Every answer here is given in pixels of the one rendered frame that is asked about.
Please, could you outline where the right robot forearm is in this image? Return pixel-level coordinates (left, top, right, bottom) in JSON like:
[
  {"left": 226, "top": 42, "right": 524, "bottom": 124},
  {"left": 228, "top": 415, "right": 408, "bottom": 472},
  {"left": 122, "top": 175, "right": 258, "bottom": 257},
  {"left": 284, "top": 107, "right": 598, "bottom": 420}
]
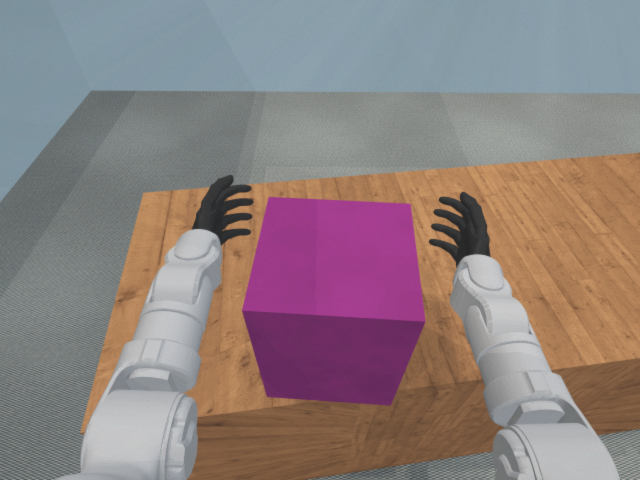
[{"left": 450, "top": 254, "right": 620, "bottom": 480}]

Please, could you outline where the robot right hand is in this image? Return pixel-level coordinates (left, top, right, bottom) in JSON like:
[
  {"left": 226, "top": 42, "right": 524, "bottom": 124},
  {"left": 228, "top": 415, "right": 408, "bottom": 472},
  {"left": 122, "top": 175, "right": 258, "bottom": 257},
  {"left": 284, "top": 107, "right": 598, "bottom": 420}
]
[{"left": 429, "top": 192, "right": 491, "bottom": 268}]

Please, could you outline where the robot left hand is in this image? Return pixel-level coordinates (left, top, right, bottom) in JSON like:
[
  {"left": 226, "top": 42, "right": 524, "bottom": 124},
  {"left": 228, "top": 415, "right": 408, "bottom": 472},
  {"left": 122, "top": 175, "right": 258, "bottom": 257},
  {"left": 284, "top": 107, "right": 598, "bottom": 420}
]
[{"left": 192, "top": 175, "right": 254, "bottom": 245}]

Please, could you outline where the carton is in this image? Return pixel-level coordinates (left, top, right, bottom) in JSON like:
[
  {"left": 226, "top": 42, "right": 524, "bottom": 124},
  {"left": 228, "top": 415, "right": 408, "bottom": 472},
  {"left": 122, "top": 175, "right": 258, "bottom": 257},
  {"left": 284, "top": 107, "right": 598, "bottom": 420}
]
[{"left": 242, "top": 197, "right": 425, "bottom": 406}]

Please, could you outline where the pedestal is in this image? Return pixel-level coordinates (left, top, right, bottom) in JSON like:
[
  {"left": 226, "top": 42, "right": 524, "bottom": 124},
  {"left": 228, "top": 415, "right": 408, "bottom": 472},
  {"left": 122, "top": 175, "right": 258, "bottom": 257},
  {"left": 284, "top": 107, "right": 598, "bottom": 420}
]
[{"left": 80, "top": 153, "right": 640, "bottom": 480}]

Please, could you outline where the right robot upper arm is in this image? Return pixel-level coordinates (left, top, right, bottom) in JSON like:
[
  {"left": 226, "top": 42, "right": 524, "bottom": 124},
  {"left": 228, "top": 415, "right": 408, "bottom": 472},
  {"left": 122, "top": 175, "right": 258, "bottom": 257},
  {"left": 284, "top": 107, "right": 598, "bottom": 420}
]
[{"left": 493, "top": 423, "right": 618, "bottom": 480}]

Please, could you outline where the left robot upper arm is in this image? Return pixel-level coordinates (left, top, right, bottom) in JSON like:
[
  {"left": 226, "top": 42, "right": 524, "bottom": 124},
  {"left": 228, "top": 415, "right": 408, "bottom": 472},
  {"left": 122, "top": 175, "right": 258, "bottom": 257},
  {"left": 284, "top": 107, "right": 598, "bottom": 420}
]
[{"left": 55, "top": 389, "right": 198, "bottom": 480}]

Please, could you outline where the left robot forearm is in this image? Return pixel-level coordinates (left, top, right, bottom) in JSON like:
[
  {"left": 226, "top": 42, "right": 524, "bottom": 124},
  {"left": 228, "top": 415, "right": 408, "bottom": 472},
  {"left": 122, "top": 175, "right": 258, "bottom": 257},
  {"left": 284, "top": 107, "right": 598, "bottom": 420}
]
[{"left": 80, "top": 229, "right": 222, "bottom": 471}]

